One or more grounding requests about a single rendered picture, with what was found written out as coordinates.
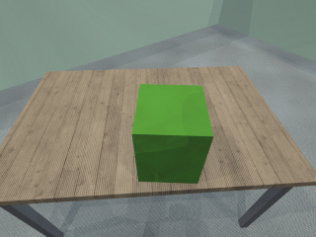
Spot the table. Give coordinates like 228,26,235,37
0,66,316,237

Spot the carton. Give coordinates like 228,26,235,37
131,84,214,184

